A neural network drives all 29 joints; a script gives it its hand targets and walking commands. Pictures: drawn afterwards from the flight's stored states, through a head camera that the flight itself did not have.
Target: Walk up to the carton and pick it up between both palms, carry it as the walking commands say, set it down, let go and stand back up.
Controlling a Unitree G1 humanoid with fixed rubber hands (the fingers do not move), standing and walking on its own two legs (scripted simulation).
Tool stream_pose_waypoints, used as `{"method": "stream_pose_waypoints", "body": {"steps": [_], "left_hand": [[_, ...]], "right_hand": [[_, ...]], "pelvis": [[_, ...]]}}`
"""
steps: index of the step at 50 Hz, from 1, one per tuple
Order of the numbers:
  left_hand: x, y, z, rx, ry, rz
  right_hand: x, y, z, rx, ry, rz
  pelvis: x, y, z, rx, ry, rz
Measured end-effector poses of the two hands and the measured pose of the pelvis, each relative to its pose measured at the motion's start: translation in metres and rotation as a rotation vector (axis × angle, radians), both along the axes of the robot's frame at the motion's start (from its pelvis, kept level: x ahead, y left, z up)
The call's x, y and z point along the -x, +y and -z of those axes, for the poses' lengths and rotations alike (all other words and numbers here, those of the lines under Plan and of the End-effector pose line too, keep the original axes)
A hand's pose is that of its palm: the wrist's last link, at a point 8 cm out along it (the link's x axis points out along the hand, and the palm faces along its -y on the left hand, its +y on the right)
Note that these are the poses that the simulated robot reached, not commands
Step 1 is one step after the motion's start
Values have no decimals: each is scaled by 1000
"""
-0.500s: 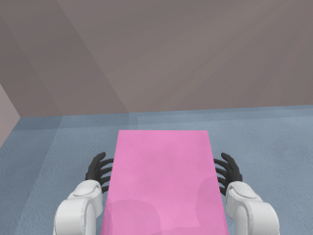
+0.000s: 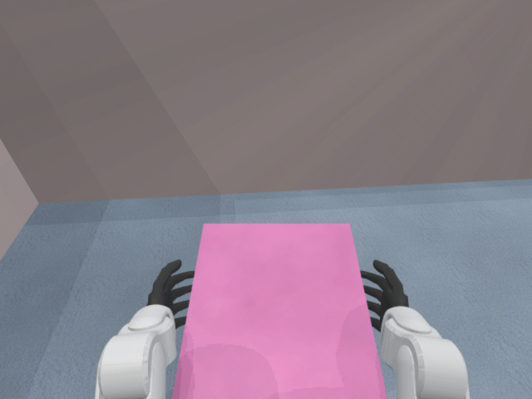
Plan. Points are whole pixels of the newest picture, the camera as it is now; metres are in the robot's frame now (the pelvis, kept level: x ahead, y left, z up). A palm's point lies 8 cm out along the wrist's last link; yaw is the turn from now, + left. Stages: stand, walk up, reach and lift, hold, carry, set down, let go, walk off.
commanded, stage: carry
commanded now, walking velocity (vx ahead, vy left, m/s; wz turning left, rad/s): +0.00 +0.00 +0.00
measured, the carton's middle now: (276, 331) +0.26 +0.00 +0.01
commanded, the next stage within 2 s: none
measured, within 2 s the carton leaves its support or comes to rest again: neither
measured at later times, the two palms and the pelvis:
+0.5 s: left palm (178, 315) +0.27 +0.14 +0.05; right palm (390, 318) +0.26 -0.17 +0.05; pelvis +0.00 -0.01 +0.00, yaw +0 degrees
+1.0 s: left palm (173, 309) +0.25 +0.14 +0.09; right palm (402, 308) +0.25 -0.17 +0.09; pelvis +0.00 -0.02 +0.00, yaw +1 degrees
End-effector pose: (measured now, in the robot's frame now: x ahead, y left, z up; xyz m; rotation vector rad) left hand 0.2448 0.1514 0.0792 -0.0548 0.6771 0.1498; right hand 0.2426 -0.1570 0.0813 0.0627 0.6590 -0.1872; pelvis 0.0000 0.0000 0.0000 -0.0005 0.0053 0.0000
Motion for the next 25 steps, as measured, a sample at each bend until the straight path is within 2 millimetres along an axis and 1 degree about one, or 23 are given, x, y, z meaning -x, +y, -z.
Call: {"method": "stream_pose_waypoints", "body": {"steps": [3,10,17,20,25], "left_hand": [[5,-1,-3,-1,1,-1],[-2,-2,7,-9,25,-6],[-14,-6,30,-24,63,9],[-16,-9,36,-25,59,19],[-20,-13,34,-29,27,27]], "right_hand": [[4,-1,-2,-14,1,4],[-5,-2,8,-4,27,-9],[-15,-5,30,25,65,-23],[-17,-8,35,29,60,-19],[-18,-12,35,19,29,-7]], "pelvis": [[0,0,0,0,4,-1],[0,-4,0,0,11,-3],[4,-7,0,-3,10,0],[5,-8,0,-5,14,2],[5,-9,0,-5,21,2]]}}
